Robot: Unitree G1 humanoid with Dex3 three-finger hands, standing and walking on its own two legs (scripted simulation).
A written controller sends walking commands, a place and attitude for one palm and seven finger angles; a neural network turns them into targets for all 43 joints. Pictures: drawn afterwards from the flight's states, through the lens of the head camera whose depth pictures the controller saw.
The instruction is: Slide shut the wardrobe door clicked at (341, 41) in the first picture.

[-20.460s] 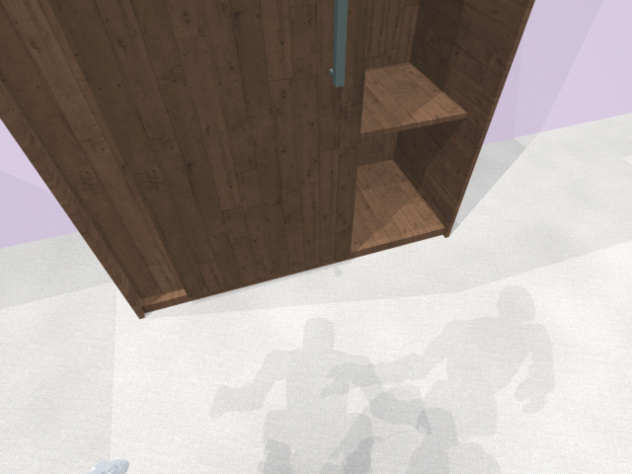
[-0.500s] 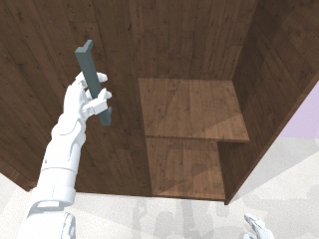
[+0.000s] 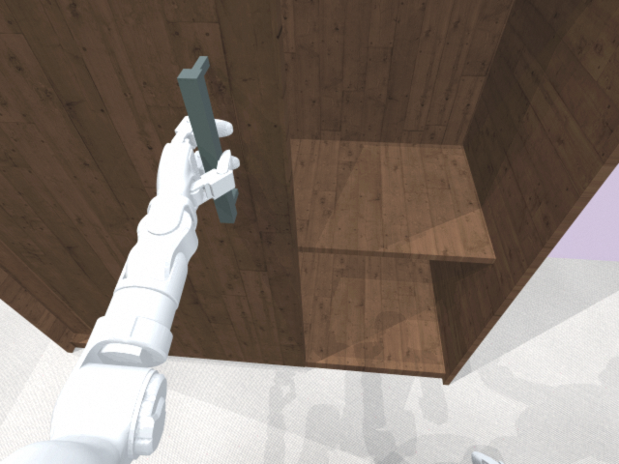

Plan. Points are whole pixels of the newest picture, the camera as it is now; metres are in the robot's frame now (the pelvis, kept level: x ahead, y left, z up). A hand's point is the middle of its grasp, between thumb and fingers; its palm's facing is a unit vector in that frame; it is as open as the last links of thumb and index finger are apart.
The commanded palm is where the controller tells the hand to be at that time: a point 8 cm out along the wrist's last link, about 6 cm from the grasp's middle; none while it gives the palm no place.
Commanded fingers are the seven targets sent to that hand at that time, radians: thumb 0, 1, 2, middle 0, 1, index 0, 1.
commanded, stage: tug the door sideways, standing still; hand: left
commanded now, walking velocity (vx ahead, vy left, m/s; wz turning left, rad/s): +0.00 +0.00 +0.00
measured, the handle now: (216, 149) +0.49 +0.16 +0.16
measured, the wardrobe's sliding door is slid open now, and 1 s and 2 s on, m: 0.44 0.43 0.22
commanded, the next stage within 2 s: step sideways, sliding the door along in 0.08 s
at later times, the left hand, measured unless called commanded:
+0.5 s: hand (228, 173) +0.44 +0.14 +0.15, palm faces +0.20 -0.96 -0.18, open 6.1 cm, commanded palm +0.41 +0.14 +0.16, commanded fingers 0.00 0.90 0.90 -0.45 -1.40 -0.45 -1.40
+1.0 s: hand (249, 168) +0.45 +0.11 +0.15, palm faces +0.41 -0.91 -0.05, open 6.6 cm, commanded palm +0.41 +0.08 +0.15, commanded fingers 0.00 0.90 0.90 -0.45 -1.40 -0.45 -1.40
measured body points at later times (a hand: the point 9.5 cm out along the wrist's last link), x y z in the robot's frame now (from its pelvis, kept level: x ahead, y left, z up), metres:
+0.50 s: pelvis -0.02 -0.04 -0.01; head +0.03 -0.06 +0.44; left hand +0.42 +0.19 +0.16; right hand +0.09 -0.29 -0.14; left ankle -0.01 +0.08 -0.74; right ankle -0.01 -0.14 -0.73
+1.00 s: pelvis +0.06 -0.15 -0.01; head +0.15 -0.13 +0.42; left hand +0.42 +0.16 +0.16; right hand +0.27 -0.33 -0.13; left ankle +0.00 +0.05 -0.74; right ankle +0.15 -0.32 -0.71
